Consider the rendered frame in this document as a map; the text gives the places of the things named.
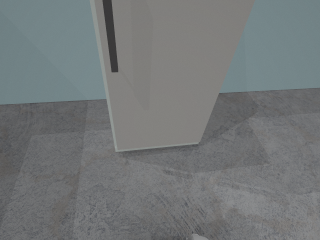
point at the handle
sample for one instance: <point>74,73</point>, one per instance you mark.
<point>110,31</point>

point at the fridge door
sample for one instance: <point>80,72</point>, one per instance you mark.
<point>173,57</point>

